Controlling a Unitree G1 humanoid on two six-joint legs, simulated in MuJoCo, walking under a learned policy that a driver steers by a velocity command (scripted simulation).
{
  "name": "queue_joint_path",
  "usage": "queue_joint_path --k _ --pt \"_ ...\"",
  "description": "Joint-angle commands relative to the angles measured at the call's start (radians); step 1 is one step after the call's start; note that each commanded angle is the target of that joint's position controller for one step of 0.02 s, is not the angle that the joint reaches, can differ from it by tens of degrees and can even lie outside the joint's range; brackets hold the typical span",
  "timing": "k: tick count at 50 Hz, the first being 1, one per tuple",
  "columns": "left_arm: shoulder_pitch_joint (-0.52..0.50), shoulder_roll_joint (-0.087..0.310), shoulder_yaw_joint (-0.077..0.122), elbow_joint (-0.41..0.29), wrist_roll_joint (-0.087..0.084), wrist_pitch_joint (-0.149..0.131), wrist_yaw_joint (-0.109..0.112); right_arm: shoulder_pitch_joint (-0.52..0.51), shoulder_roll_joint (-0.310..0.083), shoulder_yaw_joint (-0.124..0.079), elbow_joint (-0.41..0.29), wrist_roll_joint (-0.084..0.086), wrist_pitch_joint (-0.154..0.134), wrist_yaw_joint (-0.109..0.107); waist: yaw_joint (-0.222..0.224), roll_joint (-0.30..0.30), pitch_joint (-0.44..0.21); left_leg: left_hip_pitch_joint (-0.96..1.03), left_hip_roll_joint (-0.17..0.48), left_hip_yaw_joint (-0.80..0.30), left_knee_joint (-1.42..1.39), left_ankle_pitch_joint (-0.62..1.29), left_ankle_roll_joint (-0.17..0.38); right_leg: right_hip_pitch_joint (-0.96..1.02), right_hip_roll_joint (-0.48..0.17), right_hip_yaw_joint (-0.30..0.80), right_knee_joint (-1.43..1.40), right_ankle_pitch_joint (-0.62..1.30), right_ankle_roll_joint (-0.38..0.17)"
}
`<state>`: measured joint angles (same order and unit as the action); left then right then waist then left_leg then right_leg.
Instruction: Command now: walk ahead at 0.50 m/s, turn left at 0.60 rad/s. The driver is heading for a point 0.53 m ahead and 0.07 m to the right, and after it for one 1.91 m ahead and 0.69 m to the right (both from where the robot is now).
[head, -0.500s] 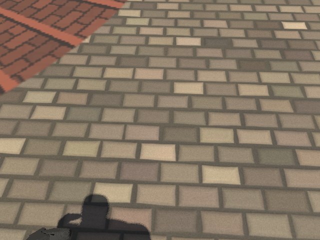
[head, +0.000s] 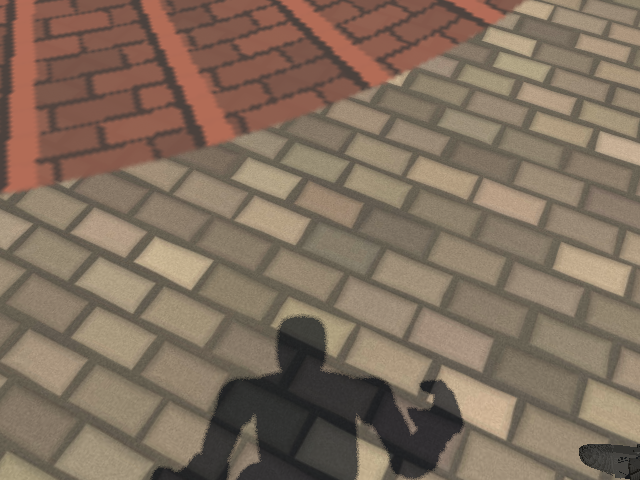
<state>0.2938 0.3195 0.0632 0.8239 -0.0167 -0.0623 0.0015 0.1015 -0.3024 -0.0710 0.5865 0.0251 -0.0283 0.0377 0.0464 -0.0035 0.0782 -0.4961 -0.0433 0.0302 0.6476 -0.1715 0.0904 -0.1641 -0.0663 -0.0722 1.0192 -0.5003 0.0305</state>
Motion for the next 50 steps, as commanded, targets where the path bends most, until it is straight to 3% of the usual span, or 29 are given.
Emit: queue_joint_path --k 1,2,3,4,6,8,11,13,17,20,21,22,23,24,25,26,27,28,29,32,35,38,43,45,46,47,48,49,50 --pt "-0.116 0.127 0.007 -0.169 -0.024 -0.08 -0.013 0.267 -0.173 -0.056 0.0 -0.004 -0.03 -0.009 -0.142 0.078 -0.249 0.724 0.312 -0.63 -0.357 -0.137 0.252 -0.666 -0.002 0.16 0.287 0.079 -0.043" --pt "-0.117 0.123 0.009 -0.156 0.003 -0.082 -0.006 0.194 -0.146 -0.045 -0.008 -0.006 -0.032 -0.011 -0.095 0.019 -0.184 0.578 0.272 -0.538 -0.363 -0.026 0.221 -0.6 -0.034 0.159 0.197 0.132 -0.036" --pt "-0.104 0.13 0.016 -0.147 0.021 -0.073 -0.003 0.146 -0.117 -0.034 -0.02 -0.016 -0.034 -0.013 -0.059 0.022 -0.151 0.48 0.237 -0.471 -0.386 0.074 0.206 -0.53 -0.054 0.163 0.142 0.174 -0.032" --pt "-0.085 0.131 0.018 -0.149 0.024 -0.062 -0.006 0.124 -0.124 -0.033 -0.028 -0.025 -0.034 -0.017 -0.033 0.06 -0.143 0.41 0.234 -0.461 -0.404 0.142 0.219 -0.482 -0.055 0.164 0.117 0.188 -0.018" --pt "-0.079 0.109 0.014 -0.144 0.033 -0.043 -0.007 0.122 -0.126 -0.034 -0.013 -0.017 -0.039 -0.026 -0.02 0.045 -0.12 0.321 0.212 -0.393 -0.419 0.241 0.224 -0.449 -0.05 0.142 0.033 0.212 0.014" --pt "-0.148 0.076 0.004 -0.165 0.037 -0.034 -0.006 0.149 -0.149 -0.04 0.006 -0.015 -0.039 -0.04 -0.038 0.033 -0.087 0.264 0.177 -0.338 -0.428 0.258 0.208 -0.454 -0.031 0.124 -0.089 0.319 0.039" --pt "-0.227 0.031 -0.017 -0.166 0.028 -0.037 -0.021 0.181 -0.131 -0.029 0.043 -0.015 -0.039 -0.049 -0.085 0.066 -0.076 0.239 0.13 -0.227 -0.432 0.194 0.148 -0.376 -0.009 0.098 -0.328 0.577 0.04" --pt "-0.29 0.031 -0.021 -0.178 0.013 -0.041 -0.03 0.23 -0.14 -0.026 0.073 -0.015 -0.045 -0.046 -0.123 0.073 -0.057 0.252 0.153 -0.229 -0.443 0.121 0.135 -0.346 0.002 0.089 -0.398 0.673 0.024" --pt "-0.361 0.062 -0.015 -0.214 0.002 -0.045 -0.046 0.29 -0.152 -0.027 0.126 -0.015 -0.042 -0.04 -0.149 0.069 -0.012 0.455 0.245 -0.261 -0.397 0.168 0.127 -0.475 0.002 0.101 -0.468 0.569 -0.042" --pt "-0.32 0.071 -0.01 -0.219 0.001 -0.045 -0.06 0.281 -0.165 -0.032 0.147 -0.016 -0.029 -0.046 -0.118 0.082 -0.027 0.563 0.272 -0.23 -0.321 0.394 0.092 -0.457 0.03 0.08 -0.491 0.424 -0.095" --pt "-0.259 0.088 -0.001 -0.207 0.003 -0.044 -0.059 0.261 -0.173 -0.033 0.144 -0.018 -0.025 -0.049 -0.082 0.09 -0.073 0.568 0.255 -0.197 -0.251 0.589 0.075 -0.358 0.067 0.05 -0.496 0.396 -0.116" --pt "-0.135 0.116 0.018 -0.173 0.007 -0.043 -0.055 0.24 -0.169 -0.029 0.139 -0.022 -0.019 -0.053 -0.014 0.074 -0.158 0.544 0.212 -0.143 -0.1 0.758 0.051 -0.18 0.107 0.019 -0.516 0.433 -0.144" --pt "0.017 0.164 0.036 -0.147 0.01 -0.04 -0.05 0.236 -0.149 -0.017 0.118 -0.035 -0.018 -0.061 0.05 0.028 -0.276 0.398 0.173 -0.101 0.132 0.663 0.015 0.087 0.022 0.142 -0.488 0.506 -0.196" --pt "0.106 0.263 0.061 -0.143 0.014 -0.035 -0.048 0.351 -0.075 0.007 0.095 -0.04 -0.038 -0.054 0.018 -0.198 -0.41 0.007 0.01 -0.039 0.533 0.163 -0.081 0.459 -0.211 0.61 -0.536 0.386 -0.375" --pt "0.14 0.19 0.046 -0.126 -0.009 -0.03 -0.052 0.326 -0.084 0.014 0.098 -0.04 -0.061 -0.044 0.04 -0.236 -0.44 -0.19 -0.043 -0.142 0.65 -0.355 -0.094 0.561 -0.263 0.884 -0.697 0.205 -0.404" --pt "0.087 0.142 0.031 -0.14 -0.009 -0.024 -0.044 0.224 -0.145 0.0 0.074 -0.006 -0.078 -0.031 0.053 -0.152 -0.298 -0.283 0.022 -0.179 0.694 -0.303 -0.08 0.466 -0.247 0.785 -0.721 0.105 -0.353" --pt "0.032 0.129 0.027 -0.158 0.003 -0.018 -0.038 0.144 -0.141 0.004 0.054 -0.002 -0.09 -0.027 0.044 -0.055 -0.197 -0.282 0.061 -0.158 0.647 -0.231 -0.07 0.324 -0.208 0.675 -0.738 0.146 -0.323" --pt "-0.006 0.118 0.022 -0.166 0.01 -0.013 -0.036 0.106 -0.132 0.003 0.043 -0.021 -0.096 -0.029 0.016 0.004 -0.119 -0.263 0.089 -0.142 0.563 -0.187 -0.072 0.193 -0.174 0.594 -0.758 0.247 -0.312" --pt "-0.027 0.102 0.015 -0.175 0.017 -0.015 -0.033 0.114 -0.128 -0.002 0.043 -0.038 -0.094 -0.033 -0.017 -0.002 -0.099 -0.203 0.114 -0.142 0.491 -0.148 -0.077 0.113 -0.139 0.537 -0.776 0.348 -0.302" --pt "-0.036 0.106 0.017 -0.181 0.01 -0.014 -0.022 0.149 -0.096 0.002 0.05 -0.047 -0.078 -0.04 -0.055 -0.059 -0.101 -0.137 0.117 -0.115 0.372 -0.119 -0.12 0.012 -0.095 0.447 -0.802 0.527 -0.313" --pt "0.001 0.14 0.03 -0.163 0.001 -0.01 -0.004 0.048 -0.065 0.016 0.025 -0.048 -0.072 -0.045 -0.029 -0.053 -0.078 -0.124 0.097 -0.097 0.175 0.042 -0.156 -0.051 -0.054 0.372 -0.808 0.589 -0.291" --pt "0.051 0.144 0.034 -0.141 -0.008 0.004 0.01 -0.064 -0.042 0.025 0.008 -0.039 -0.082 -0.036 0.013 -0.072 -0.079 -0.028 0.05 -0.089 -0.025 0.23 -0.164 -0.09 -0.012 0.343 -0.786 0.547 -0.244" --pt "0.11 0.135 0.037 -0.117 -0.015 0.026 0.021 -0.146 -0.08 0.009 -0.01 -0.02 -0.1 -0.019 0.024 -0.093 -0.076 0.029 0.02 -0.13 -0.175 0.205 -0.137 0.027 -0.055 0.47 -0.696 0.46 -0.215" --pt "0.089 0.136 0.041 -0.122 -0.011 0.033 0.023 -0.091 -0.107 -0.005 0.004 -0.016 -0.108 -0.02 -0.015 -0.123 -0.085 0.109 0.024 -0.127 -0.207 0.132 -0.104 0.054 -0.067 0.509 -0.634 0.506 -0.197" --pt "0.071 0.119 0.036 -0.13 -0.009 0.034 0.02 -0.006 -0.13 -0.019 0.025 -0.02 -0.112 -0.026 -0.063 -0.12 -0.129 0.242 0.034 -0.113 -0.25 0.141 -0.073 0.035 -0.031 0.489 -0.554 0.564 -0.172" --pt "0.055 0.072 0.018 -0.149 0.001 0.03 0.015 0.128 -0.169 -0.034 0.04 -0.037 -0.115 -0.035 -0.13 -0.077 -0.254 0.484 0.147 -0.199 -0.212 0.118 -0.013 -0.053 0.016 0.435 -0.347 0.526 -0.142" --pt "0.159 -0.001 -0.004 -0.168 0.001 0.022 0.014 0.255 -0.249 -0.055 0.056 -0.051 -0.105 -0.043 -0.123 0.129 -0.408 0.849 0.372 -0.53 -0.208 0.03 0.117 -0.345 0.155 0.295 -0.02 0.186 -0.072" --pt "0.218 0.03 -0.009 -0.183 -0.018 0.015 0.014 0.291 -0.226 -0.054 0.089 -0.025 -0.091 -0.033 -0.104 0.326 -0.439 0.907 0.487 -0.837 -0.293 -0.195 0.196 -0.56 0.135 0.247 0.179 -0.109 -0.053" --pt "0.149 0.121 0.014 -0.165 -0.025 0.018 0.014 0.235 -0.135 -0.032 0.071 -0.018 -0.086 -0.034 -0.125 0.181 -0.289 0.779 0.44 -0.732 -0.328 -0.304 0.151 -0.619 0.071 0.263 0.254 -0.027 -0.043"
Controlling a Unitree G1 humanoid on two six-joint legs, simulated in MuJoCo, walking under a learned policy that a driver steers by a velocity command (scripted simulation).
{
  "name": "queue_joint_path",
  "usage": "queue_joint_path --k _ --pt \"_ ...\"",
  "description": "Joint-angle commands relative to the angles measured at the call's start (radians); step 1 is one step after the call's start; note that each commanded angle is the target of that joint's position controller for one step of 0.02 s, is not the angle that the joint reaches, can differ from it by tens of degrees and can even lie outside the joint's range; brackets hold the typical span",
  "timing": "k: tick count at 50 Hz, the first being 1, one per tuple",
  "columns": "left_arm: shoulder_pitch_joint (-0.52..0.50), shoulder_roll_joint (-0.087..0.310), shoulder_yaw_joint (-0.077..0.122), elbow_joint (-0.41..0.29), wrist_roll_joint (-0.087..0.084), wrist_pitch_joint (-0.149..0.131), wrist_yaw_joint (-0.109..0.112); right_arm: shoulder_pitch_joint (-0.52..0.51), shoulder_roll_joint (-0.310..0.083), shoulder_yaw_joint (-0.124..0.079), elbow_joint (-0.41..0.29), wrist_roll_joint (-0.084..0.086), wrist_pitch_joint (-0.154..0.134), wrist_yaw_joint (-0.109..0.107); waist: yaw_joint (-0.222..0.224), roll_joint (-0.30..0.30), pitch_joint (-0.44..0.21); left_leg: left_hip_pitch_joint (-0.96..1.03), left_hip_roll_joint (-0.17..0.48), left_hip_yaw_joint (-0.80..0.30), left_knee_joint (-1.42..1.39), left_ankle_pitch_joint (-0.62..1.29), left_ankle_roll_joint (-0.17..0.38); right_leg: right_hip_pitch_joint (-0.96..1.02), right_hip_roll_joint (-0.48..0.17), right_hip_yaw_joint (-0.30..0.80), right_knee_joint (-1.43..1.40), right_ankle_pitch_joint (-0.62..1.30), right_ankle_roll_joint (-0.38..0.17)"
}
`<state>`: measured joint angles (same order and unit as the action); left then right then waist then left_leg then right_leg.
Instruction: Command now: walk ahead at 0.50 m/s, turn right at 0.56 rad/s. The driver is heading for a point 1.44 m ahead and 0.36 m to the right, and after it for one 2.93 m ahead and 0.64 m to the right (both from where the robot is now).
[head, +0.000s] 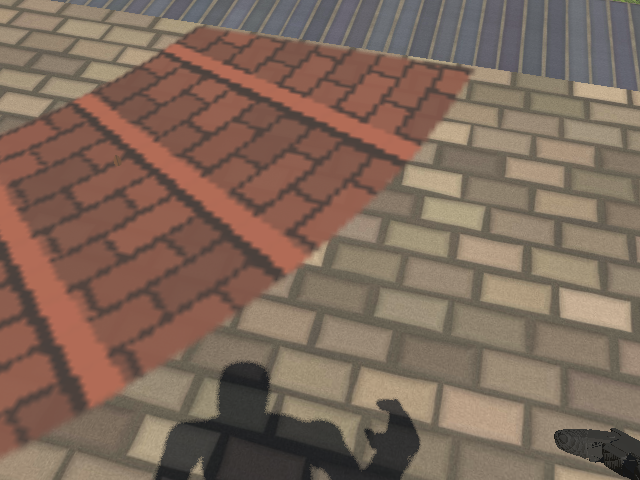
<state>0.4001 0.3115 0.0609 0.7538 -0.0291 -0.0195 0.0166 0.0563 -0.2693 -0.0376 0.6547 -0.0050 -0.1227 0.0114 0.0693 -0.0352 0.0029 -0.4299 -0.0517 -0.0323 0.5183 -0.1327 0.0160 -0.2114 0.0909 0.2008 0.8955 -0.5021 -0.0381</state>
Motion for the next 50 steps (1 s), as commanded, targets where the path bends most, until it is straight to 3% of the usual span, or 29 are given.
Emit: queue_joint_path --k 1,2,3,5,7,13,16,18,20,21,22,23,24,25,26,27,28,30,32,37,40,42,44,45,46,47,48,49,50 --pt "-0.045 0.147 0.024 -0.108 -0.003 -0.019 -0.001 0.232 -0.133 -0.054 -0.002 0.007 0.015 -0.011 -0.151 0.136 -0.105 0.582 0.397 -0.506 -0.214 -0.269 0.183 -0.568 -0.118 -0.049 0.376 0.06 0.033" --pt "-0.089 0.133 0.026 -0.122 0.007 -0.016 -0.003 0.193 -0.115 -0.046 0.004 0.001 0.019 -0.01 -0.132 0.107 -0.034 0.471 0.353 -0.402 -0.245 -0.157 0.168 -0.548 -0.144 -0.063 0.34 0.116 0.04" --pt "-0.106 0.12 0.03 -0.13 0.011 -0.013 -0.008 0.171 -0.097 -0.039 0.013 -0.004 0.018 -0.01 -0.111 0.124 0.001 0.399 0.321 -0.324 -0.272 -0.08 0.159 -0.521 -0.17 -0.067 0.303 0.154 0.041" --pt "-0.095 0.074 0.022 -0.138 0.0 -0.003 -0.018 0.157 -0.096 -0.04 0.028 -0.005 0.012 -0.009 -0.087 0.154 0.017 0.318 0.293 -0.217 -0.322 -0.005 0.161 -0.473 -0.194 -0.093 0.27 0.186 0.045" --pt "-0.124 0.05 0.016 -0.158 0.004 0.003 -0.021 0.156 -0.12 -0.049 0.048 -0.001 0.005 -0.008 -0.081 0.135 0.029 0.299 0.3 -0.146 -0.356 0.068 0.181 -0.494 -0.206 -0.103 0.217 0.229 0.057" --pt "-0.268 0.025 0.001 -0.196 0.008 -0.015 -0.048 0.172 -0.175 -0.061 0.094 0.004 0.015 -0.012 -0.123 0.086 0.045 0.342 0.274 0.064 -0.363 0.226 0.153 -0.462 -0.196 -0.159 -0.098 0.519 0.048" --pt "-0.358 0.02 -0.003 -0.233 0.004 -0.018 -0.066 0.223 -0.202 -0.066 0.124 0.017 0.028 -0.013 -0.151 0.081 0.066 0.413 0.297 0.109 -0.348 0.249 0.134 -0.451 -0.179 -0.198 -0.207 0.529 0.022" --pt "-0.385 0.034 0.002 -0.255 0.005 -0.016 -0.076 0.239 -0.22 -0.072 0.138 0.027 0.041 -0.014 -0.146 0.088 0.072 0.477 0.318 0.134 -0.305 0.349 0.117 -0.443 -0.161 -0.225 -0.249 0.458 -0.006" --pt "-0.345 0.067 0.02 -0.261 0.012 -0.01 -0.078 0.238 -0.251 -0.082 0.139 0.035 0.053 -0.021 -0.103 0.121 0.026 0.517 0.32 0.174 -0.178 0.674 0.095 -0.338 -0.1 -0.281 -0.265 0.349 -0.047" --pt "-0.261 0.098 0.038 -0.246 0.014 -0.005 -0.075 0.235 -0.264 -0.086 0.138 0.037 0.061 -0.025 -0.048 0.129 -0.028 0.512 0.31 0.197 -0.043 0.818 0.081 -0.218 -0.058 -0.305 -0.281 0.318 -0.074" --pt "-0.096 0.146 0.068 -0.204 0.011 0.0 -0.064 0.226 -0.251 -0.08 0.133 0.038 0.065 -0.03 0.043 0.105 -0.112 0.421 0.279 0.226 0.164 0.814 0.052 0.02 -0.022 -0.305 -0.34 0.38 -0.113" --pt "0.059 0.227 0.097 -0.171 0.005 0.013 -0.042 0.254 -0.196 -0.057 0.115 0.007 0.059 -0.032 0.095 -0.022 -0.21 0.16 0.233 0.228 0.479 0.437 0.01 0.336 -0.158 -0.082 -0.346 0.402 -0.176" --pt "-0.014 0.312 0.1 -0.202 -0.004 0.003 -0.04 0.315 -0.087 -0.018 0.051 -0.012 0.032 -0.018 -0.023 -0.275 -0.324 -0.257 0.002 0.118 0.845 -0.418 -0.045 0.616 -0.41 0.535 -0.503 0.206 -0.385" --pt "0.015 0.217 0.074 -0.218 0.005 -0.01 -0.047 0.234 -0.189 -0.037 0.051 0.013 -0.002 0.001 0.057 -0.132 -0.392 -0.35 0.048 -0.085 0.905 -0.414 -0.025 0.629 -0.424 0.605 -0.587 0.107 -0.365" --pt "-0.005 0.173 0.059 -0.203 0.015 -0.023 -0.047 0.148 -0.202 -0.039 0.02 0.046 -0.017 0.009 0.055 -0.088 -0.245 -0.394 0.085 -0.068 0.872 -0.336 -0.007 0.518 -0.388 0.455 -0.591 0.16 -0.318" --pt "-0.059 0.159 0.054 -0.198 0.014 -0.032 -0.048 0.134 -0.178 -0.032 0.017 0.033 -0.022 0.003 0.003 0.018 -0.138 -0.36 0.126 -0.063 0.764 -0.26 -0.006 0.357 -0.341 0.338 -0.596 0.285 -0.284" --pt "-0.117 0.13 0.046 -0.204 0.018 -0.035 -0.045 0.131 -0.181 -0.037 0.026 0.007 -0.019 -0.006 -0.032 0.03 -0.102 -0.298 0.155 -0.062 0.671 -0.224 -0.014 0.248 -0.308 0.259 -0.602 0.403 -0.262" --pt "-0.164 0.126 0.041 -0.218 0.032 -0.038 -0.038 0.166 -0.179 -0.04 0.031 -0.005 0.002 -0.006 -0.081 -0.008 -0.066 -0.203 0.165 -0.061 0.611 -0.194 -0.039 0.101 -0.284 0.214 -0.641 0.544 -0.277" --pt "-0.162 0.128 0.041 -0.202 0.024 -0.042 -0.028 0.163 -0.152 -0.033 0.036 -0.012 0.018 -0.007 -0.091 0.0 -0.047 -0.174 0.159 -0.039 0.518 -0.163 -0.071 0.017 -0.259 0.144 -0.657 0.603 -0.274" --pt "-0.101 0.16 0.052 -0.158 0.011 -0.03 -0.003 -0.028 -0.092 -0.007 -0.007 -0.008 0.02 0.001 -0.025 -0.025 0.0 -0.091 0.092 -0.022 0.151 0.17 -0.096 -0.08 -0.177 0.054 -0.654 0.469 -0.2" --pt "-0.047 0.15 0.049 -0.12 0.006 -0.03 -0.004 -0.078 -0.108 -0.009 -0.019 0.008 0.009 0.014 0.003 -0.047 0.003 -0.039 0.079 -0.032 0.052 0.248 -0.082 -0.041 -0.207 0.087 -0.633 0.386 -0.178" --pt "-0.024 0.136 0.045 -0.098 0.006 -0.03 -0.005 -0.084 -0.131 -0.019 -0.024 0.008 0.003 0.02 0.003 -0.059 0.009 -0.038 0.082 -0.045 0.007 0.204 -0.056 0.03 -0.239 0.131 -0.588 0.366 -0.166" --pt "-0.029 0.141 0.047 -0.085 0.014 -0.026 -0.007 -0.046 -0.147 -0.027 -0.018 0.01 0.0 0.023 -0.017 -0.091 0.015 -0.021 0.082 -0.022 -0.01 0.117 -0.019 0.092 -0.272 0.145 -0.546 0.425 -0.151" --pt "-0.034 0.135 0.044 -0.081 0.015 -0.023 -0.009 -0.004 -0.154 -0.033 -0.006 0.007 0.0 0.02 -0.041 -0.096 0.007 0.033 0.071 0.004 -0.034 0.084 0.007 0.107 -0.262 0.132 -0.502 0.505 -0.136" --pt "-0.032 0.11 0.035 -0.08 0.018 -0.022 -0.01 0.082 -0.18 -0.048 0.017 0.001 -0.002 0.015 -0.08 -0.08 -0.046 0.152 0.067 0.011 -0.05 0.079 0.043 0.114 -0.217 0.09 -0.384 0.64 -0.112" --pt "0.0 0.069 0.016 -0.091 0.032 -0.023 -0.008 0.214 -0.229 -0.061 0.032 -0.009 -0.006 0.014 -0.119 0.017 -0.186 0.392 0.197 -0.14 -0.015 0.122 0.121 0.015 -0.158 0.022 -0.128 0.57 -0.075" --pt "0.101 0.035 0.004 -0.1 0.012 -0.035 -0.006 0.328 -0.309 -0.088 0.069 -0.006 0.009 0.019 -0.113 0.298 -0.299 0.693 0.366 -0.57 -0.121 -0.11 0.286 -0.32 -0.014 -0.11 0.225 0.242 0.018" --pt "0.063 0.084 0.008 -0.105 0.015 -0.044 -0.005 0.345 -0.238 -0.068 0.076 0.027 0.012 0.033 -0.131 0.292 -0.26 0.719 0.396 -0.782 -0.247 -0.346 0.292 -0.487 -0.027 -0.06 0.327 -0.046 0.023" --pt "-0.051 0.136 0.022 -0.123 0.006 -0.05 -0.008 0.286 -0.185 -0.052 0.063 0.033 0.016 0.033 -0.139 0.188 -0.124 0.615 0.376 -0.69 -0.256 -0.4 0.252 -0.558 -0.084 -0.055 0.362 0.026 0.014"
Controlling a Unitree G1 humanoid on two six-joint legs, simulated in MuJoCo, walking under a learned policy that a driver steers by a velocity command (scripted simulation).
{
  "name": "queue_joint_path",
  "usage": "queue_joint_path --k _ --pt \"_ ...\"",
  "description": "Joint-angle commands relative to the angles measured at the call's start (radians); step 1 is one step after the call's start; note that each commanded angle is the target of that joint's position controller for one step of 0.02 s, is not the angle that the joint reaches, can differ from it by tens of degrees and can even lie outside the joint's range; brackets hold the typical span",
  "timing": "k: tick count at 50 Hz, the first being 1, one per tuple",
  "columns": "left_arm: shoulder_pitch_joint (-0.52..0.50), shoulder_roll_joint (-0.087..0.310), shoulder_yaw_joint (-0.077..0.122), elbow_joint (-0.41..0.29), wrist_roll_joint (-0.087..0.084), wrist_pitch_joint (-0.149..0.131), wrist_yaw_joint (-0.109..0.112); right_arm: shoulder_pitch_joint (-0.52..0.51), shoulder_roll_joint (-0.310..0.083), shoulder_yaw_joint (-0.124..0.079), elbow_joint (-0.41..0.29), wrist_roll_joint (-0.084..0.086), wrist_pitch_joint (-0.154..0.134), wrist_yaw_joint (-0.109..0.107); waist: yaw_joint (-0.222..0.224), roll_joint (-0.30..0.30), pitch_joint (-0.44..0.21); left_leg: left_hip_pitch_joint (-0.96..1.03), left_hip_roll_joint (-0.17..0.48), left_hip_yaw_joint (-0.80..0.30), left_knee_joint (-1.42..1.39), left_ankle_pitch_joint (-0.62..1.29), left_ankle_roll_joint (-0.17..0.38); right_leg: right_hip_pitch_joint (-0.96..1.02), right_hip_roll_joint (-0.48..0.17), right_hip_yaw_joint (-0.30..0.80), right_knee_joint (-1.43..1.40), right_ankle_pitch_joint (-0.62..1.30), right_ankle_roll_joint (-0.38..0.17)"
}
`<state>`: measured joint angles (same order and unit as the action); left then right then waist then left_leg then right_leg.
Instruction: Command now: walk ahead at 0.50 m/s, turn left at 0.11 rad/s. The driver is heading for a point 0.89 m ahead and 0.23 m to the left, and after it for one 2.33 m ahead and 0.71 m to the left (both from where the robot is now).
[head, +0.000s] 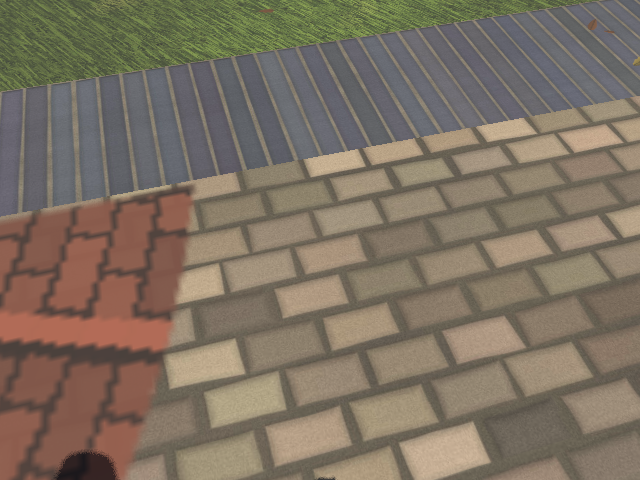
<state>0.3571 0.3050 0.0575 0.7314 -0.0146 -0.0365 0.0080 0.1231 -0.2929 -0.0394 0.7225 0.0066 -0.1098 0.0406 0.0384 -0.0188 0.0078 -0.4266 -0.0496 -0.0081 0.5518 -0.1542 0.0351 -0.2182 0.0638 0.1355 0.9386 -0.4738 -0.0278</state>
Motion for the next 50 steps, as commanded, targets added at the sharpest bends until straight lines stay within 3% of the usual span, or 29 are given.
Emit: queue_joint_path --k 1,2,3,5,7,11,16,18,19,20,21,22,23,24,25,26,27,28,30,37,41,43,44,45,46,47,48,49,50 --pt "-0.087 0.136 0.022 -0.116 0.0 -0.04 0.001 0.174 -0.146 -0.043 -0.022 0.007 0.011 0.001 -0.106 0.086 -0.058 0.5 0.331 -0.607 -0.298 -0.293 0.213 -0.54 -0.083 -0.018 0.292 0.059 0.0" --pt "-0.125 0.121 0.021 -0.131 0.013 -0.05 -0.001 0.151 -0.139 -0.041 -0.024 0.0 0.016 -0.002 -0.089 0.068 -0.006 0.416 0.302 -0.542 -0.311 -0.191 0.218 -0.537 -0.108 -0.028 0.228 0.105 0.003" --pt "-0.124 0.109 0.022 -0.13 0.024 -0.056 -0.003 0.14 -0.12 -0.034 -0.028 -0.007 0.017 -0.008 -0.068 0.08 -0.004 0.37 0.263 -0.481 -0.322 -0.094 0.206 -0.487 -0.132 -0.026 0.163 0.142 0.006" --pt "-0.111 0.081 0.019 -0.127 0.029 -0.059 -0.006 0.142 -0.111 -0.031 -0.027 -0.003 0.021 -0.016 -0.047 0.119 -0.022 0.331 0.219 -0.407 -0.339 0.028 0.206 -0.426 -0.131 -0.049 0.062 0.163 0.027" --pt "-0.15 0.06 0.011 -0.137 0.032 -0.058 -0.005 0.162 -0.135 -0.039 -0.017 0.006 0.023 -0.028 -0.053 0.117 -0.019 0.295 0.21 -0.36 -0.348 0.119 0.22 -0.409 -0.117 -0.072 -0.053 0.197 0.055" --pt "-0.291 0.027 -0.006 -0.159 0.023 -0.067 -0.013 0.211 -0.167 -0.053 0.008 0.017 0.039 -0.049 -0.096 0.106 0.002 0.219 0.17 -0.297 -0.342 0.133 0.185 -0.31 -0.078 -0.077 -0.304 0.431 0.085" --pt "-0.384 0.061 0.007 -0.18 0.005 -0.083 -0.026 0.277 -0.163 -0.057 0.028 0.026 0.061 -0.06 -0.11 0.117 0.006 0.249 0.187 -0.38 -0.269 0.06 0.154 -0.203 -0.043 -0.049 -0.446 0.473 0.076" --pt "-0.34 0.084 0.019 -0.169 0.002 -0.09 -0.024 0.261 -0.164 -0.061 0.023 0.025 0.068 -0.062 -0.07 0.138 -0.003 0.261 0.191 -0.416 -0.213 0.072 0.132 -0.116 -0.048 -0.051 -0.489 0.427 0.048" --pt "-0.27 0.101 0.031 -0.149 0.005 -0.092 -0.018 0.25 -0.145 -0.056 0.016 0.023 0.069 -0.061 -0.03 0.135 -0.032 0.241 0.161 -0.403 -0.15 0.104 0.11 -0.006 -0.056 -0.062 -0.528 0.424 0.023" --pt "-0.157 0.137 0.046 -0.133 0.017 -0.094 -0.009 0.235 -0.106 -0.043 0.002 0.015 0.066 -0.057 0.028 0.105 -0.122 0.179 0.114 -0.355 0.014 0.101 0.079 0.186 -0.138 -0.005 -0.515 0.398 -0.024" --pt "0.0 0.199 0.061 -0.116 0.021 -0.086 0.0 0.261 -0.036 -0.021 -0.021 -0.011 0.062 -0.057 0.07 -0.06 -0.27 0.034 0.026 -0.24 0.313 -0.183 0.037 0.438 -0.328 0.191 -0.501 0.354 -0.082" --pt "0.037 0.243 0.072 -0.078 0.021 -0.07 -0.011 0.373 -0.029 -0.013 -0.054 0.029 0.052 -0.057 0.008 -0.372 -0.32 -0.276 -0.03 -0.15 0.572 -0.457 0.003 0.592 -0.506 0.633 -0.608 0.085 -0.228" --pt "-0.016 0.143 0.052 -0.096 0.012 -0.068 -0.015 0.341 -0.128 -0.036 -0.022 0.041 0.055 -0.061 0.024 -0.197 -0.19 -0.359 0.048 -0.174 0.677 -0.392 -0.013 0.489 -0.473 0.603 -0.653 -0.051 -0.206" --pt "-0.052 0.092 0.038 -0.097 0.011 -0.066 -0.013 0.246 -0.157 -0.046 -0.032 0.032 0.06 -0.058 0.039 -0.111 -0.084 -0.368 0.075 -0.152 0.693 -0.3 -0.019 0.385 -0.422 0.425 -0.656 0.029 -0.168" --pt "-0.094 0.075 0.029 -0.095 0.019 -0.066 -0.015 0.212 -0.138 -0.046 -0.034 0.023 0.065 -0.058 0.018 -0.046 -0.034 -0.331 0.104 -0.135 0.674 -0.234 -0.029 0.287 -0.375 0.309 -0.679 0.169 -0.151" --pt "-0.121 0.056 0.025 -0.083 0.023 -0.066 -0.016 0.184 -0.127 -0.049 -0.046 0.014 0.068 -0.054 0.002 -0.053 0.0 -0.318 0.127 -0.133 0.634 -0.192 -0.034 0.226 -0.345 0.231 -0.698 0.266 -0.149" --pt "-0.133 0.053 0.022 -0.076 0.029 -0.067 -0.015 0.184 -0.106 -0.048 -0.052 0.017 0.072 -0.047 -0.015 -0.075 0.014 -0.28 0.148 -0.122 0.616 -0.165 -0.036 0.172 -0.321 0.158 -0.725 0.319 -0.142" --pt "-0.138 0.055 0.025 -0.066 0.027 -0.072 -0.015 0.179 -0.086 -0.044 -0.06 0.022 0.077 -0.042 -0.021 -0.097 0.019 -0.266 0.156 -0.108 0.598 -0.152 -0.041 0.142 -0.315 0.113 -0.745 0.366 -0.148" --pt "-0.135 0.071 0.033 -0.045 0.019 -0.078 -0.014 0.143 -0.061 -0.038 -0.082 0.019 0.084 -0.037 -0.023 -0.08 0.028 -0.286 0.167 -0.095 0.543 -0.114 -0.053 0.129 -0.316 0.038 -0.775 0.447 -0.164" --pt "-0.102 0.142 0.05 0.013 0.01 -0.066 -0.005 -0.036 -0.036 -0.019 -0.145 0.015 0.07 0.001 0.025 -0.028 0.051 -0.225 0.147 -0.018 0.187 0.182 -0.034 0.158 -0.299 -0.192 -0.792 0.583 -0.134" --pt "-0.058 0.179 0.061 0.048 -0.01 -0.045 -0.003 -0.113 -0.057 -0.026 -0.194 0.017 0.074 0.019 0.026 -0.035 0.066 -0.203 0.116 0.03 0.089 0.101 0.016 0.268 -0.335 -0.252 -0.73 0.72 -0.1" --pt "-0.057 0.211 0.07 0.05 -0.017 -0.032 0.004 -0.065 -0.094 -0.045 -0.199 0.01 0.081 0.02 -0.021 -0.068 0.011 -0.084 0.05 0.089 0.078 -0.005 0.058 0.303 -0.334 -0.292 -0.587 1.046 -0.078" --pt "-0.063 0.221 0.072 0.048 -0.02 -0.023 0.008 0.04 -0.128 -0.066 -0.177 0.01 0.086 0.017 -0.086 -0.067 -0.049 0.061 0.007 0.113 0.05 -0.015 0.088 0.282 -0.319 -0.318 -0.431 1.159 -0.061" --pt "-0.062 0.203 0.063 0.043 -0.017 -0.021 0.013 0.211 -0.183 -0.099 -0.132 0.014 0.093 0.003 -0.174 -0.039 -0.135 0.322 -0.02 0.094 0.003 0.035 0.128 0.156 -0.284 -0.34 -0.208 1.104 -0.028" --pt "-0.016 0.12 0.034 0.012 0.021 -0.028 0.012 0.319 -0.279 -0.125 -0.109 0.02 0.103 -0.02 -0.176 0.147 -0.226 0.657 0.182 -0.241 -0.015 0.008 0.221 -0.184 -0.203 -0.349 0.143 0.557 0.024" --pt "0.01 0.055 0.002 -0.036 0.029 -0.058 -0.001 0.272 -0.32 -0.119 -0.147 0.024 0.088 -0.016 -0.102 0.29 -0.379 0.845 0.385 -0.804 -0.19 -0.19 0.397 -0.477 -0.015 -0.159 0.423 -0.12 0.057" --pt "-0.094 0.153 0.025 -0.047 -0.005 -0.084 -0.016 0.273 -0.228 -0.093 -0.151 0.017 0.075 -0.008 -0.165 0.154 -0.346 0.813 0.369 -0.759 -0.25 -0.255 0.343 -0.577 -0.076 -0.025 0.457 -0.068 0.038" --pt "-0.129 0.153 0.021 -0.053 -0.031 -0.097 -0.024 0.242 -0.177 -0.076 -0.135 0.009 0.065 -0.009 -0.145 0.118 -0.21 0.677 0.345 -0.593 -0.257 -0.198 0.298 -0.593 -0.123 -0.053 0.4 0.019 0.017" --pt "-0.13 0.133 0.016 -0.039 -0.019 -0.098 -0.017 0.177 -0.149 -0.065 -0.134 0.006 0.059 -0.009 -0.097 0.03 -0.124 0.52 0.305 -0.473 -0.261 -0.082 0.26 -0.542 -0.171 -0.066 0.308 0.094 0.017"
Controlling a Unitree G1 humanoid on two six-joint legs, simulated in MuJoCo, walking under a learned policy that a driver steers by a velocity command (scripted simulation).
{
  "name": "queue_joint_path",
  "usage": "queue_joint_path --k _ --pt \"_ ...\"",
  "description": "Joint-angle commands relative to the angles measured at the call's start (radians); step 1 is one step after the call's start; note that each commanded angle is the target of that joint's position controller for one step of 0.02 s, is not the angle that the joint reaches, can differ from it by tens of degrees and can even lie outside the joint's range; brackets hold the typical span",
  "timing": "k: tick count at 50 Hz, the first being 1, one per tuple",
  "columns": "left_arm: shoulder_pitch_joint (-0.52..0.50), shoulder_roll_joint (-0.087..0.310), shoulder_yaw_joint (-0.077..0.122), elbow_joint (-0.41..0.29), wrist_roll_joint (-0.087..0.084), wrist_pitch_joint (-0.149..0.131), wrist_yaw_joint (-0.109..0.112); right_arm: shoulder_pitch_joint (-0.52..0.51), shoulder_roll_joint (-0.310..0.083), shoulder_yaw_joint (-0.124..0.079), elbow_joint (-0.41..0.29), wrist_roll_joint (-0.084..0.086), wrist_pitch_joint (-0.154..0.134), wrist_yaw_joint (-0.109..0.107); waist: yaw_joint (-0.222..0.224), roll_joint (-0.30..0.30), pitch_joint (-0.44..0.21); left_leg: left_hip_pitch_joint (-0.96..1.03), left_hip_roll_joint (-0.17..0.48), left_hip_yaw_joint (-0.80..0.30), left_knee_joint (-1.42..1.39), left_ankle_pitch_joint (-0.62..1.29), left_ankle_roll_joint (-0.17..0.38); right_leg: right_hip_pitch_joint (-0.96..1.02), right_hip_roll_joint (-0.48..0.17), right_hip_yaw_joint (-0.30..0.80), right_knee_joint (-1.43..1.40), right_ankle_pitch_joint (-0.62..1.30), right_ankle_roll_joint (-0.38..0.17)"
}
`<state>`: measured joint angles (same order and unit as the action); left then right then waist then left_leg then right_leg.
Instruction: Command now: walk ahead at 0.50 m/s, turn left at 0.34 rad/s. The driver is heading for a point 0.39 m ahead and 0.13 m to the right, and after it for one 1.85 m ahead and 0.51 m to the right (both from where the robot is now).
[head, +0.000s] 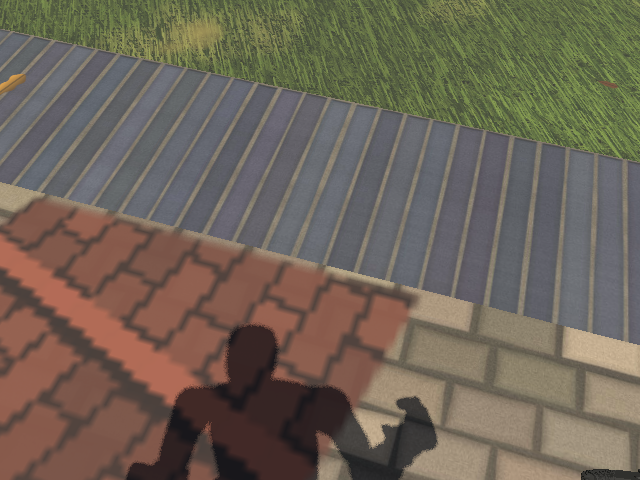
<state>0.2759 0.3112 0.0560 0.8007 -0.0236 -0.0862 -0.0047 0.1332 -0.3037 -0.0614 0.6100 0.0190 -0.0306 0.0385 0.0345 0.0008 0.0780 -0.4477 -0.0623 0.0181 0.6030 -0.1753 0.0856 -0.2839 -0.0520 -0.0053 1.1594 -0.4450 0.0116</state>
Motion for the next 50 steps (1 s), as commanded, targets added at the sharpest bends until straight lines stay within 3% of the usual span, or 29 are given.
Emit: queue_joint_path --k 1,2,4,6,10,12,17,20,21,22,23,24,25,26,27,28,29,30,32,35,37,41,43,45,46,47,48,49,50 --pt "-0.05 0.126 0.023 -0.089 0.012 -0.037 0.003 0.111 -0.091 -0.027 -0.025 -0.015 -0.026 -0.008 -0.063 0.009 -0.148 0.437 0.276 -0.399 -0.331 0.072 0.175 -0.413 -0.089 0.071 0.014 0.117 -0.021" --pt "-0.007 0.124 0.024 -0.079 0.01 -0.023 0.0 0.087 -0.092 -0.023 -0.028 -0.028 -0.031 -0.011 -0.03 0.072 -0.146 0.358 0.277 -0.369 -0.352 0.164 0.185 -0.346 -0.105 0.076 0.006 0.147 -0.012" --pt "0.03 0.103 0.021 -0.053 0.013 0.002 -0.001 0.084 -0.092 -0.023 -0.005 -0.026 -0.048 -0.01 -0.015 0.065 -0.135 0.282 0.265 -0.281 -0.394 0.27 0.194 -0.3 -0.109 0.063 -0.031 0.184 0.012" --pt "-0.022 0.081 0.015 -0.062 0.013 0.017 0.004 0.101 -0.109 -0.026 0.025 -0.028 -0.061 -0.016 -0.025 0.043 -0.089 0.263 0.255 -0.206 -0.433 0.291 0.182 -0.354 -0.111 0.062 -0.109 0.279 0.028" --pt "-0.11 0.055 0.007 -0.077 0.007 0.011 -0.007 0.121 -0.108 -0.022 0.066 -0.033 -0.067 -0.028 -0.063 0.042 -0.047 0.291 0.214 -0.067 -0.468 0.264 0.119 -0.369 -0.081 0.061 -0.343 0.541 0.019" --pt "-0.168 0.041 0.001 -0.093 0.001 0.006 -0.017 0.14 -0.121 -0.024 0.086 -0.032 -0.069 -0.031 -0.091 0.041 -0.024 0.312 0.226 -0.031 -0.49 0.235 0.102 -0.353 -0.055 0.048 -0.444 0.612 0.008" --pt "-0.265 0.029 -0.008 -0.149 0.002 0.002 -0.05 0.2 -0.132 -0.032 0.148 -0.02 -0.046 -0.038 -0.127 0.025 0.016 0.526 0.296 0.01 -0.437 0.337 0.09 -0.446 -0.022 0.031 -0.572 0.533 -0.035" --pt "-0.241 0.048 0.001 -0.174 0.008 0.004 -0.067 0.184 -0.16 -0.041 0.151 -0.014 -0.02 -0.053 -0.089 0.062 -0.034 0.609 0.311 0.045 -0.293 0.72 0.059 -0.381 0.037 -0.042 -0.588 0.363 -0.082" --pt "-0.188 0.072 0.013 -0.169 0.01 0.008 -0.066 0.176 -0.175 -0.044 0.147 -0.014 -0.012 -0.061 -0.056 0.087 -0.084 0.615 0.305 0.06 -0.197 0.91 0.045 -0.295 0.075 -0.076 -0.575 0.308 -0.103" --pt "-0.073 0.112 0.035 -0.148 0.01 0.012 -0.061 0.164 -0.179 -0.044 0.141 -0.015 -0.002 -0.07 0.011 0.088 -0.156 0.579 0.283 0.087 -0.032 1.009 0.022 -0.134 0.114 -0.095 -0.594 0.307 -0.131" --pt "0.085 0.172 0.064 -0.119 0.007 0.016 -0.048 0.156 -0.171 -0.036 0.13 -0.017 -0.003 -0.079 0.095 0.05 -0.244 0.409 0.25 0.108 0.207 0.874 -0.017 0.147 0.083 -0.007 -0.633 0.378 -0.181" --pt "0.182 0.287 0.093 -0.114 0.009 0.018 -0.034 0.258 -0.064 0.001 0.082 -0.04 -0.029 -0.065 0.058 -0.176 -0.389 -0.038 0.092 0.103 0.616 0.235 -0.092 0.582 -0.187 0.478 -0.634 0.306 -0.368" --pt "0.195 0.228 0.075 -0.118 -0.003 0.015 -0.032 0.236 -0.06 0.014 0.089 -0.042 -0.066 -0.045 0.072 -0.188 -0.502 -0.245 -0.031 -0.086 0.782 -0.395 -0.101 0.732 -0.284 0.842 -0.796 0.224 -0.449" --pt "0.167 0.17 0.056 -0.119 0.005 0.017 -0.026 0.138 -0.128 -0.005 0.062 0.004 -0.094 -0.025 0.098 -0.128 -0.384 -0.348 0.044 -0.154 0.809 -0.338 -0.079 0.668 -0.253 0.703 -0.827 0.168 -0.384" --pt "0.107 0.148 0.051 -0.131 0.006 0.017 -0.022 0.076 -0.126 0.001 0.039 0.014 -0.109 -0.021 0.077 -0.052 -0.266 -0.355 0.092 -0.135 0.732 -0.254 -0.065 0.52 -0.215 0.577 -0.842 0.199 -0.343" --pt "0.043 0.129 0.043 -0.144 0.006 0.02 -0.021 0.051 -0.12 -0.001 0.036 -0.007 -0.113 -0.026 0.035 0.015 -0.173 -0.319 0.125 -0.118 0.624 -0.207 -0.07 0.361 -0.177 0.487 -0.864 0.293 -0.318" --pt "0.0 0.104 0.032 -0.159 0.015 0.021 -0.017 0.057 -0.125 -0.009 0.038 -0.027 -0.105 -0.032 -0.002 0.015 -0.124 -0.253 0.149 -0.111 0.563 -0.168 -0.08 0.246 -0.145 0.423 -0.895 0.386 -0.308" --pt "-0.024 0.108 0.033 -0.173 0.023 0.023 -0.015 0.081 -0.12 -0.011 0.035 -0.03 -0.094 -0.033 -0.031 -0.034 -0.112 -0.2 0.152 -0.11 0.534 -0.159 -0.098 0.166 -0.132 0.41 -0.915 0.455 -0.322" --pt "-0.042 0.114 0.036 -0.175 0.017 0.021 -0.007 0.115 -0.099 -0.006 0.043 -0.035 -0.075 -0.037 -0.055 -0.049 -0.103 -0.157 0.157 -0.086 0.442 -0.138 -0.136 0.072 -0.103 0.336 -0.933 0.546 -0.323" --pt "-0.019 0.152 0.048 -0.161 0.008 0.023 0.009 0.012 -0.058 0.01 0.016 -0.039 -0.067 -0.042 -0.026 -0.052 -0.079 -0.11 0.127 -0.058 0.211 0.059 -0.17 -0.018 -0.038 0.243 -0.934 0.545 -0.278" --pt "0.015 0.156 0.051 -0.146 0.002 0.032 0.017 -0.066 -0.041 0.017 0.002 -0.033 -0.073 -0.038 0.012 -0.071 -0.083 -0.045 0.089 -0.053 0.057 0.208 -0.174 -0.036 -0.009 0.229 -0.916 0.472 -0.243" --pt "0.075 0.15 0.052 -0.12 -0.007 0.046 0.022 -0.132 -0.081 0.002 -0.019 -0.011 -0.086 -0.025 0.032 -0.094 -0.091 0.0 0.062 -0.099 -0.085 0.239 -0.156 0.057 -0.05 0.341 -0.845 0.344 -0.211" --pt "0.067 0.147 0.054 -0.121 -0.003 0.05 0.025 -0.104 -0.109 -0.012 -0.014 -0.009 -0.094 -0.021 0.005 -0.115 -0.092 0.032 0.068 -0.115 -0.109 0.164 -0.126 0.11 -0.079 0.405 -0.783 0.332 -0.191" --pt "0.049 0.112 0.044 -0.131 0.004 0.052 0.022 0.025 -0.137 -0.033 0.017 -0.015 -0.102 -0.028 -0.068 -0.117 -0.141 0.22 0.08 -0.096 -0.159 0.126 -0.074 0.091 -0.034 0.399 -0.656 0.37 -0.15" --pt "0.054 0.051 0.021 -0.145 0.015 0.048 0.016 0.152 -0.184 -0.048 0.027 -0.033 -0.106 -0.036 -0.124 -0.034 -0.262 0.444 0.219 -0.222 -0.15 0.057 -0.014 0.006 0.025 0.328 -0.415 0.289 -0.116" --pt "0.189 -0.02 -0.001 -0.174 -0.003 0.038 0.015 0.25 -0.272 -0.07 0.054 -0.048 -0.092 -0.038 -0.081 0.262 -0.394 0.776 0.451 -0.653 -0.219 -0.131 0.149 -0.326 0.173 0.181 -0.074 -0.092 -0.046" --pt "0.2 0.067 0.009 -0.163 -0.017 0.034 0.017 0.263 -0.212 -0.061 0.063 -0.021 -0.085 -0.03 -0.094 0.288 -0.375 0.778 0.502 -0.853 -0.288 -0.388 0.176 -0.485 0.099 0.182 0.095 -0.14 -0.031" --pt "0.102 0.138 0.029 -0.163 -0.015 0.039 0.018 0.216 -0.14 -0.042 0.048 -0.018 -0.082 -0.034 -0.124 0.17 -0.243 0.667 0.451 -0.704 -0.309 -0.409 0.13 -0.522 0.058 0.183 0.147 -0.045 -0.024" --pt "0.032 0.142 0.033 -0.176 -0.003 0.045 0.019 0.169 -0.115 -0.032 0.045 -0.026 -0.075 -0.036 -0.118 0.101 -0.166 0.554 0.405 -0.551 -0.312 -0.275 0.095 -0.502 0.026 0.148 0.138 0.029 -0.019"
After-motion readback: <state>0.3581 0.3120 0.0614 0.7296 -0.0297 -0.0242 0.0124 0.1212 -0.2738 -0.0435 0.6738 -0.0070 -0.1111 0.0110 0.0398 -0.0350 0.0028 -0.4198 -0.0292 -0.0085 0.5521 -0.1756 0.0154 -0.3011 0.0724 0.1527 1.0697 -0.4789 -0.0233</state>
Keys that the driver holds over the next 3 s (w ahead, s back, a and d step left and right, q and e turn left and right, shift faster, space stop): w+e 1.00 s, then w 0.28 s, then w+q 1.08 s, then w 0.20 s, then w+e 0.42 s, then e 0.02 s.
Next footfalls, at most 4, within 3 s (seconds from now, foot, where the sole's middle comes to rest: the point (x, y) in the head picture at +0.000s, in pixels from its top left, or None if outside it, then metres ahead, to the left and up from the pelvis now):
0.46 right None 0.43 -0.16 -0.76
0.92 left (356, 333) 0.75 -0.03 -0.76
1.40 right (513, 310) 0.82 -0.40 -0.76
1.90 left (455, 178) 1.24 -0.31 -0.76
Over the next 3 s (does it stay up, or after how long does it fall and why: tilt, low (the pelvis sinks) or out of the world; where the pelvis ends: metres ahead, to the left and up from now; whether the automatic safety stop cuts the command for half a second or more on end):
stays up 1.66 -0.37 -0.13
